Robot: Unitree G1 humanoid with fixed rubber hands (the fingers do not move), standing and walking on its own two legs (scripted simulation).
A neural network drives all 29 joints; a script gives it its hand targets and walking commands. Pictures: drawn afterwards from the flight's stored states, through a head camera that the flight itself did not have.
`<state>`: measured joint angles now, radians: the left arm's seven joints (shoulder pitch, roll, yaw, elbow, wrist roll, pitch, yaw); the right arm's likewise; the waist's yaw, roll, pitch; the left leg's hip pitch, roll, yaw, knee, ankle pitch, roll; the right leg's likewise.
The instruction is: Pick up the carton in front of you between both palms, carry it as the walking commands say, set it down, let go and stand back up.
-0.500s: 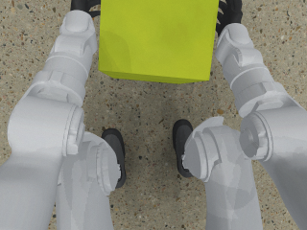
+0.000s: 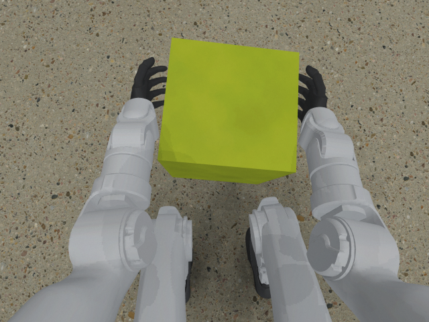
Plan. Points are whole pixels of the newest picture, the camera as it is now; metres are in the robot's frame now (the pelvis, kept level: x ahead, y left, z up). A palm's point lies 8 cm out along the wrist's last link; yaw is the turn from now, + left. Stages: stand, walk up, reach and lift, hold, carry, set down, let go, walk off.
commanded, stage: reach and lift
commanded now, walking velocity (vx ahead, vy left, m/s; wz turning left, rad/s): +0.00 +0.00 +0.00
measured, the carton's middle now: (223, 126) +0.48 -0.02 -0.13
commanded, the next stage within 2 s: none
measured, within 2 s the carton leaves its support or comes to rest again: neither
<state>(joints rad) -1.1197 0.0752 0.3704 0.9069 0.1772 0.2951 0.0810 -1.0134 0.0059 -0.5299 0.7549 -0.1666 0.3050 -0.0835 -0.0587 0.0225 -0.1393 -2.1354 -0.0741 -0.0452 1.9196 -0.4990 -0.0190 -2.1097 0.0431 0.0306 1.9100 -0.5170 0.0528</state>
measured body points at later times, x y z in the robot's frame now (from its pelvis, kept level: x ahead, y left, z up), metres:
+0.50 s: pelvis +0.04 +0.00 +0.12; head +0.22 +0.00 +0.53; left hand +0.48 +0.13 +0.07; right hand +0.46 -0.17 +0.08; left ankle +0.12 +0.12 -0.41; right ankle +0.12 -0.13 -0.41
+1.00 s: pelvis +0.09 +0.00 +0.26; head +0.16 +0.00 +0.71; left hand +0.44 +0.14 +0.23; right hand +0.43 -0.17 +0.24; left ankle +0.12 +0.12 -0.41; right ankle +0.12 -0.13 -0.41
